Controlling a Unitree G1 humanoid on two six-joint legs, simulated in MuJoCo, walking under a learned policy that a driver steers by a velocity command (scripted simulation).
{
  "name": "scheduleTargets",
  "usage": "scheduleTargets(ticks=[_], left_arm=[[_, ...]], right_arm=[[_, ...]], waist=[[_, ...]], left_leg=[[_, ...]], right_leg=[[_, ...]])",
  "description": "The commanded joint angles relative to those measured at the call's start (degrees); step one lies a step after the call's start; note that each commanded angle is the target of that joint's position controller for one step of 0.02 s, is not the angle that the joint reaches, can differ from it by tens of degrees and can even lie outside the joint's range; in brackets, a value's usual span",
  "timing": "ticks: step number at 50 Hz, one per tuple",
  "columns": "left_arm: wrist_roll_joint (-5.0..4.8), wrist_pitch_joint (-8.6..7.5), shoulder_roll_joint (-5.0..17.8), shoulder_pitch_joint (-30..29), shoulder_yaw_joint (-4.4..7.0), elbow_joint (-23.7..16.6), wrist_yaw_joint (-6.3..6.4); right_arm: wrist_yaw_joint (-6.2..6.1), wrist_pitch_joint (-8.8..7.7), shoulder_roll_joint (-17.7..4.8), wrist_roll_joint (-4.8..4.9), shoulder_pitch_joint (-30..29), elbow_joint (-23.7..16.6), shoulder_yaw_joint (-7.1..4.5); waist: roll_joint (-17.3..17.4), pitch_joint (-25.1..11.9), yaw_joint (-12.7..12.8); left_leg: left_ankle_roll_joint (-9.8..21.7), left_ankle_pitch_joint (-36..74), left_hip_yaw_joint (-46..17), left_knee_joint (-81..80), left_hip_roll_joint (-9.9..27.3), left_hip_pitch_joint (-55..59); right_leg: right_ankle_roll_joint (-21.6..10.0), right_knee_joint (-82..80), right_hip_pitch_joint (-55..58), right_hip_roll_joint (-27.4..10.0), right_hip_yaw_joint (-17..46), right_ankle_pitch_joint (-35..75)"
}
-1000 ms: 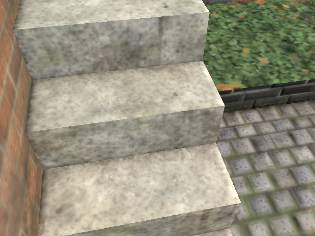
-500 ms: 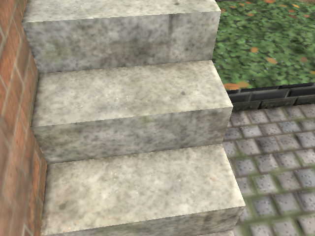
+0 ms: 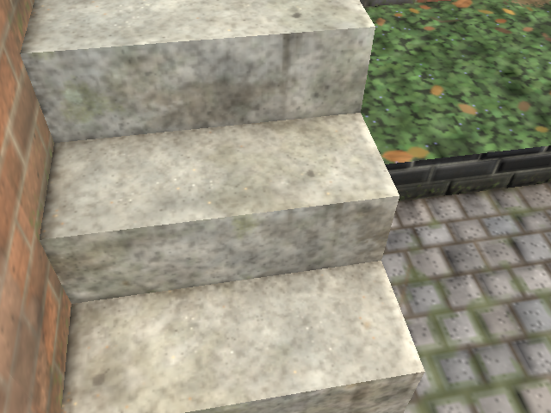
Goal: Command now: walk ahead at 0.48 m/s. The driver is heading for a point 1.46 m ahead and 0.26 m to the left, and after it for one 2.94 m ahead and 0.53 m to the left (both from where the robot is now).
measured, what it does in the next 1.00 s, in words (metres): stands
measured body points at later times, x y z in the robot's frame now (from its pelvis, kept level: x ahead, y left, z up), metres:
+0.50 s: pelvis -0.02 +0.00 +0.00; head +0.00 +0.00 +0.45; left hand +0.13 +0.23 -0.13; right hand +0.11 -0.22 -0.12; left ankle -0.01 +0.10 -0.75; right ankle -0.07 -0.11 -0.75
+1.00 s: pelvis -0.02 +0.00 +0.00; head +0.00 +0.01 +0.44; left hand +0.09 +0.23 -0.14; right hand +0.09 -0.22 -0.13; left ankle -0.01 +0.11 -0.75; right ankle -0.07 -0.11 -0.75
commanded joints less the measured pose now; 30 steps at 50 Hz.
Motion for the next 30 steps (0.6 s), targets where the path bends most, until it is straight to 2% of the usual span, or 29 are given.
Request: scheduleTargets(ticks=[1,7,13,16,26,27,30], left_arm=[[-0.09,-1.37,4.9,-2.0,0.28,-3.3,0.28],[0.62,-1.29,4.7,-3.2,-0.36,-3.1,-0.04],[0.81,-1.33,4.1,-4.1,-0.64,-2.9,-0.3],[0.72,-1.29,4.2,-3.7,-0.39,-3.2,0.07],[0.63,-1.09,4.0,-3.7,-0.15,-3.9,0.13],[0.84,-1.08,3.9,-3.6,-0.11,-4.1,-0.04],[0.77,-1.07,3.8,-3.6,0.06,-4.3,-0.18]], right_arm=[[-0.71,-0.56,-5.2,0.14,-0.1,-4.0,-0.75],[-0.31,-0.52,-4.4,0.1,-0.1,-5.7,-0.34],[-0.26,-0.57,-4.1,0.02,0.4,-7.0,-0.3],[-0.62,-1.31,-3.8,0.05,1.8,-7.4,-0.9],[-0.64,-1.33,-3.0,-0.15,2.6,-9.8,-1.36],[-0.5,-1.4,-2.7,0.13,3.7,-9.5,-1.51],[-0.43,-1.42,-2.7,0.0,3.7,-10.1,-1.77]], waist=[[1.3,-4.7,-0.2],[2.1,-4.1,-0.1],[1.7,-3.3,-0.2],[1.5,-3.0,0.3],[1.2,-2.7,0.4],[0.9,-3.2,0.1],[1.2,-2.1,0.1]], left_leg=[[2.3,15.0,-6.7,0.7,8.4,5.8],[1.8,9.5,-6.8,1.1,8.4,3.3],[1.6,6.9,-7.1,1.3,8.7,1.9],[1.1,7.5,-6.9,1.7,7.9,1.9],[1.1,6.1,-7.2,1.2,8.0,1.3],[0.8,5.0,-6.9,1.0,7.9,1.8],[0.7,5.1,-7.0,0.8,7.8,1.5]], right_leg=[[-1.0,2.3,-2.8,-8.2,3.6,27.7],[-1.0,2.6,-3.8,-8.1,3.8,23.8],[-1.2,2.4,-4.8,-8.0,3.9,20.9],[-1.0,3.1,-5.4,-8.0,3.8,20.7],[-1.0,2.9,-6.2,-7.7,3.8,17.1],[-0.8,2.4,-6.0,-7.7,4.0,15.8],[-0.8,2.3,-6.6,-7.6,3.9,15.1]])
